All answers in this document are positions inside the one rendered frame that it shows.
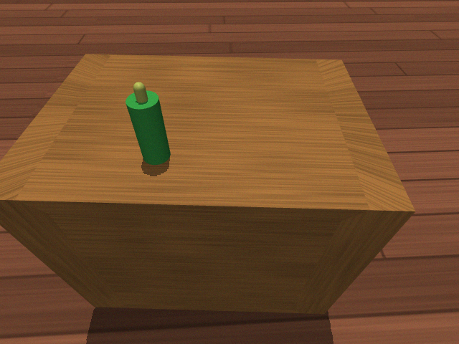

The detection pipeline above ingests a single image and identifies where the bottle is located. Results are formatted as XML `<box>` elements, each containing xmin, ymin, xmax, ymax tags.
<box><xmin>126</xmin><ymin>82</ymin><xmax>171</xmax><ymax>165</ymax></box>

